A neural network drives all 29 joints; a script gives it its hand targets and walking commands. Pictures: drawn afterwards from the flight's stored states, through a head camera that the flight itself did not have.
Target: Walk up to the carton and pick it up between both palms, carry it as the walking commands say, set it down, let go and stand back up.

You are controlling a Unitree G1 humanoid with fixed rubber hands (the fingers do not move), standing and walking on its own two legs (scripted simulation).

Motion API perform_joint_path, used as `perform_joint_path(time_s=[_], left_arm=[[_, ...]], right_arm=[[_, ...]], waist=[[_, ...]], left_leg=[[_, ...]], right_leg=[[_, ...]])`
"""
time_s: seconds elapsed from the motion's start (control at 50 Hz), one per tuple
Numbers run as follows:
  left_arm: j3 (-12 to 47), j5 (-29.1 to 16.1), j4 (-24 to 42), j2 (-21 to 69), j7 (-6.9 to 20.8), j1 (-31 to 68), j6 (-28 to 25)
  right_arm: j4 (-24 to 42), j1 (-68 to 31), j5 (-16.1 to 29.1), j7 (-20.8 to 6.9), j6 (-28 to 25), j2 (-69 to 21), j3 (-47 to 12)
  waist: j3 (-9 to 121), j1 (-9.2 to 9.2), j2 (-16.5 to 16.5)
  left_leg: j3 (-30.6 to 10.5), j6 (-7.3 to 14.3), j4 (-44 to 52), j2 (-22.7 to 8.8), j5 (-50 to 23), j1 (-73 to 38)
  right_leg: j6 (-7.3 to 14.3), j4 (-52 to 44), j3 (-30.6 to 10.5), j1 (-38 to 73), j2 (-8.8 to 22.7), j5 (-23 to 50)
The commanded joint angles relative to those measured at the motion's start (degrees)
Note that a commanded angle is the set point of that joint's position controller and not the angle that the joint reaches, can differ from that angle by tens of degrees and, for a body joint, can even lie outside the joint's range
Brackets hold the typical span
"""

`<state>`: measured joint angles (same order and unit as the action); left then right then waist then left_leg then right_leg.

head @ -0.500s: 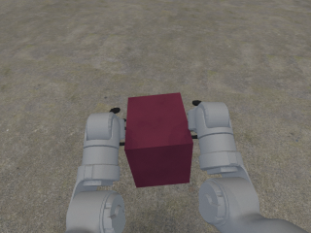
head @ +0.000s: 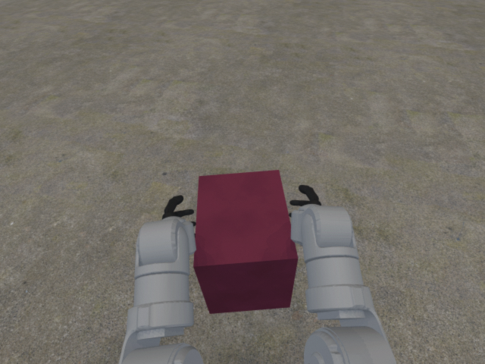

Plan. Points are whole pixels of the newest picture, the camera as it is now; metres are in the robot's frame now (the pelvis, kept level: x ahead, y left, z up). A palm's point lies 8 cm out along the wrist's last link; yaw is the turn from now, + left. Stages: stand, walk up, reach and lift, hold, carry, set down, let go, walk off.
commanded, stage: carry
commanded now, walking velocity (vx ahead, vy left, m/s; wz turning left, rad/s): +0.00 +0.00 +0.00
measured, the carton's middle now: (244, 241) +0.36 -0.01 +0.01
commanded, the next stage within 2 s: none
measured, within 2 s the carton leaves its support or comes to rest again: neither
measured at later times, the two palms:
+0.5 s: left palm (166, 239) +0.31 +0.12 +0.10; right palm (314, 236) +0.31 -0.12 +0.09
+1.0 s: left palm (170, 223) +0.35 +0.12 +0.08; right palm (303, 221) +0.35 -0.11 +0.07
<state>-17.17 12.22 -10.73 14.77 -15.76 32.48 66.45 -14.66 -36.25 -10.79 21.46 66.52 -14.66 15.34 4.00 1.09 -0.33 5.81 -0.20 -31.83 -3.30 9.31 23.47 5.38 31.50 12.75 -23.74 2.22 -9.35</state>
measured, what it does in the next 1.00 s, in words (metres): stands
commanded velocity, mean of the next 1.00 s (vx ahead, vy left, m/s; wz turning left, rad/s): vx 0.00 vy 0.00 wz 0.00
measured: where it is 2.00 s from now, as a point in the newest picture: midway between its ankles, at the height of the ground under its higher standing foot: outside the picture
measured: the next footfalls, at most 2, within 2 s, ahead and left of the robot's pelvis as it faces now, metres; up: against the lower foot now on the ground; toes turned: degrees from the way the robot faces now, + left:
none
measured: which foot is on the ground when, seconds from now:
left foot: down 0.00-1.00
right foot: down 0.00-1.00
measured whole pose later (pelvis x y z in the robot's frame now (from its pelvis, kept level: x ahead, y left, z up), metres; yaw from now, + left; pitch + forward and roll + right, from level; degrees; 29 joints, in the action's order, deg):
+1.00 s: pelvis +0.04 +0.00 +0.00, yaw +0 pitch +2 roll +1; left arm -13.0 11.9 -11.1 12.9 -9.1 27.3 58.9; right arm -12.1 -27.0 -13.3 12.6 59.9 -12.8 11.3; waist 4.8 -0.6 -1.4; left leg 5.3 -0.2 -32.3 -2.4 12.6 21.9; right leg 4.2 33.4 14.2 -22.5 4.3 -13.5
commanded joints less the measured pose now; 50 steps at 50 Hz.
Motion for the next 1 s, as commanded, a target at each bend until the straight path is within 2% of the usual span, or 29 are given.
perform_joint_path(time_s=[0.0,0.14,0.24,0.3,0.34,0.4,0.42,0.46,0.48,0.5,0.52,0.54,0.56,0.62,0.64,0.66,0.68,0.7,0.72,0.76,0.78,0.8,0.82,0.84,0.86,0.88,0.9,0.92,0.98], left_arm=[[27.02,-19.03,-6.99,54.68,20.41,38.56,-3.76],[38.05,-28.65,7.82,62.2,21.5,47.6,-2.25],[24.66,-17.87,-9.55,54.08,21.56,34.5,-5.57],[33.17,-24.52,2.67,61.48,22.65,31.25,-4.09],[34.28,-25.66,5.55,56.99,22.55,41.09,-3.96],[39.46,-28.01,14.59,59.43,21.9,38.28,-0.79],[28.69,-19.55,0.41,55.65,22.18,25.22,-1.91],[32.69,-22.08,4.65,54.45,21.02,35.51,-4.54],[30.35,-18.75,1.14,57.09,21.45,18.99,-3.91],[30.26,-18.52,1.73,54.83,21.7,26.47,-5.69],[30.09,-18.44,-0.17,52.28,21.34,33.73,-7.47],[33.85,-20.35,7.03,56.65,21.23,23.17,-5.88],[40.23,-26.38,15.2,57.62,20.74,46.1,-5.74],[37.9,-25.96,11.18,57.14,20.05,38.76,-4.21],[26.26,-16.77,-4.7,52.63,19.7,32.25,-7.39],[28.54,-17.24,-4.45,53.97,19.9,23.33,-8.84],[38.45,-26.76,15.79,53.06,19.24,50.6,-9.8],[30.98,-20.22,1.47,57.29,19.67,19.43,-6.11],[36.99,-25.39,11.85,56.12,20.0,38.89,-7.52],[27.84,-16.73,-9.3,55.98,20.55,20.42,-7.7],[32.14,-19.79,-2.21,54.97,21.05,32.6,-9.46],[25.48,-14.66,-11.34,51.71,21.61,26.16,-10.94],[34.36,-21.16,2.75,58.17,21.97,22.35,-9.18],[40.33,-27.85,12.38,59.7,22.24,36.09,-8.86],[38.1,-27.34,8.67,59.07,21.76,43.92,-8.59],[31.5,-19.77,-3.26,59.34,22.16,19.79,-7.96],[39.7,-27.09,12.36,57.06,21.54,35.44,-8.45],[29.59,-18.95,-3.78,56.15,21.53,21.08,-7.56],[31.79,-19.53,1.19,54.04,21.95,25.2,-11.32]], right_arm=[[-16.42,-24.07,17.96,-27.78,-3.14,-57.33,-20.79],[12.68,-41.71,24.84,-26.87,-3.56,-56.43,-32.95],[-10.05,-23.58,13.43,-26.66,-6.34,-50.75,-20.29],[5.66,-22.48,21.74,-27.88,-4.46,-59.09,-31.44],[6.12,-31.9,23.23,-28.01,-3.64,-57.19,-33.59],[16.24,-30.16,26.77,-27.36,-1.03,-57.58,-38.24],[3.96,-23.18,20.64,-27.25,-2.09,-57.27,-30.85],[4.29,-27.95,22.21,-27.26,-4.35,-54.48,-31.51],[3.62,-15.56,20.33,-27.59,-4.02,-57.36,-30.86],[3.47,-22.0,18.65,-28.17,-5.98,-54.11,-28.87],[2.52,-30.33,19.58,-28.13,-7.59,-52.76,-29.75],[5.26,-13.33,20.11,-28.74,-5.57,-57.07,-30.97],[14.6,-35.98,26.2,-28.83,-5.66,-55.79,-37.68],[13.73,-32.25,25.2,-27.5,-4.42,-53.03,-36.98],[-4.24,-24.98,15.84,-27.19,-7.16,-49.47,-23.66],[-0.66,-18.38,16.9,-26.8,-9.26,-51.5,-27.12],[13.77,-41.43,25.48,-26.15,-9.43,-51.74,-36.54],[2.72,-12.32,18.96,-26.5,-6.1,-53.49,-28.92],[10.7,-28.26,23.04,-26.45,-7.69,-53.95,-34.82],[-5.89,-13.52,13.15,-26.75,-7.83,-52.63,-24.14],[0.22,-23.17,15.8,-26.52,-10.14,-51.61,-28.49],[-6.53,-20.94,12.04,-26.69,-11.75,-49.99,-24.08],[8.17,-15.64,17.8,-26.85,-9.77,-54.67,-31.94],[20.73,-34.66,25.99,-26.73,-9.34,-58.01,-41.89],[15.47,-41.36,25.47,-26.5,-8.93,-56.55,-38.65],[3.02,-16.73,18.66,-26.58,-8.46,-58.24,-32.43],[18.44,-31.67,26.09,-26.33,-8.97,-56.38,-41.07],[1.12,-15.39,16.62,-26.4,-8.3,-53.71,-29.41],[8.08,-23.61,18.82,-26.81,-11.84,-53.89,-32.9]], waist=[[20.3,-1.47,-3.08],[23.69,-1.28,-0.43],[23.19,-1.25,-2.07],[19.27,-1.24,1.87],[13.95,-1.22,9.13],[17.62,-1.03,7.18],[19.59,-1.09,9.09],[19.55,-1.05,0.28],[21.68,-1.49,-2.3],[20.98,-1.55,-6.23],[21.94,-1.55,-2.18],[21.32,-1.64,-5.39],[17.7,-1.76,-7.59],[22.23,-1.66,-2.3],[22.63,-1.65,-3.46],[21.95,-1.33,-2.75],[26.19,-1.47,0.35],[28.95,-1.8,-2.02],[28.1,-1.59,0.19],[22.97,-1.32,-1.67],[21.09,-1.48,-2.14],[20.29,-1.55,1.43],[19.36,-1.11,3.64],[19.86,-0.84,6.63],[22.82,-1.24,1.01],[22.8,-1.01,0.89],[24.88,-1.09,2.42],[25.58,-1.28,-2.41],[24.04,-1.28,2.77]], left_leg=[[-6.99,1.63,6.81,-5.05,6.76,-9.91],[-7.97,2.69,7.34,-6.76,3.32,-8.56],[-6.77,2.83,7.2,-5.11,4.26,-8.35],[-5.43,2.44,4.57,-4.22,-1.67,-8.51],[-4.51,1.94,3.62,-2.42,6.13,-5.14],[-0.23,2.7,-0.29,1.04,7.47,-10.49],[-1.03,2.89,-0.88,0.35,8.66,-11.22],[-2.52,2.51,4.27,-1.76,7.77,-9.1],[-4.37,2.53,6.17,-3.18,3.64,-8.69],[-2.62,2.66,5.86,-1.87,4.7,-7.26],[-4.87,3.27,5.95,-3.44,4.05,-6.01],[-4.68,3.02,8.3,-3.63,8.22,-5.6],[-10.44,3.92,13.52,-5.6,14.5,0.94],[-10.33,3.25,13.72,-6.05,16.5,-1.41],[-8.05,2.22,10.27,-6.41,8.56,-5.67],[-6.77,2.41,5.96,-5.46,-1.4,-8.48],[-7.5,2.99,3.53,-7.14,-11.94,-10.37],[-8.9,2.84,4.49,-7.47,-13.03,-12.05],[-8.41,3.2,3.72,-7.39,-11.34,-10.6],[-7.75,3.06,7.65,-5.88,1.43,-9.06],[-7.95,3.2,7.72,-5.68,4.1,-4.7],[-6.42,2.56,4.35,-4.3,2.64,-2.63],[-5.29,2.58,3.13,-4.27,-4.18,-6.73],[-5.49,2.16,2.25,-4.28,-5.84,-7.09],[-5.58,2.39,3.02,-4.75,-7.38,-8.52],[-4.32,2.32,2.11,-4.73,-4.39,-10.51],[-6.16,3.11,1.97,-4.5,-5.8,-10.38],[-5.29,2.33,2.98,-4.57,-6.35,-9.4],[-6.45,2.97,1.89,-5.0,-5.37,-7.68]], right_leg=[[-3.49,-9.97,-10.93,2.95,8.8,-17.88],[-4.25,-6.07,-8.31,9.21,7.21,-8.86],[-3.67,-7.3,-8.77,8.44,8.17,-13.17],[-3.07,-9.03,-9.99,7.69,9.69,-8.69],[-4.12,-17.04,-12.78,2.62,10.28,-24.82],[-4.69,-20.68,-11.17,1.0,11.1,-29.77],[-5.45,-20.85,-11.76,2.57,12.06,-28.15],[-3.99,-15.23,-9.69,5.98,11.26,-23.34],[-3.7,-10.89,-8.13,8.81,9.75,-16.66],[-3.8,-10.03,-7.68,10.46,9.44,-15.8],[-4.09,-9.84,-8.14,11.26,9.47,-13.6],[-4.32,-10.29,-7.98,10.38,8.97,-16.92],[-3.89,-6.09,-6.84,13.01,5.72,-14.77],[-3.38,-5.76,-7.14,13.22,4.57,-14.72],[-3.23,-6.39,-7.96,10.44,6.63,-9.52],[-3.73,-5.45,-7.85,10.02,7.55,-3.32],[-3.88,-2.87,-7.42,14.07,8.61,5.74],[-4.19,-0.91,-6.83,14.97,7.64,3.09],[-3.59,-2.11,-7.61,16.0,7.85,4.01],[-3.65,-5.22,-8.23,9.42,7.89,-7.97],[-3.18,-5.22,-7.97,12.13,6.81,-9.1],[-3.55,-8.34,-10.55,12.73,9.26,-10.4],[-3.56,-8.51,-10.42,9.94,10.28,-5.89],[-4.05,-6.2,-8.31,11.02,9.96,0.75],[-3.29,-3.77,-9.16,12.12,10.01,4.96],[-3.02,-4.46,-8.27,11.7,9.77,5.25],[-2.61,-3.47,-8.48,11.51,9.71,6.74],[-2.6,-1.8,-6.89,14.82,9.97,4.09],[-3.69,-4.25,-7.58,13.68,8.94,3.46]])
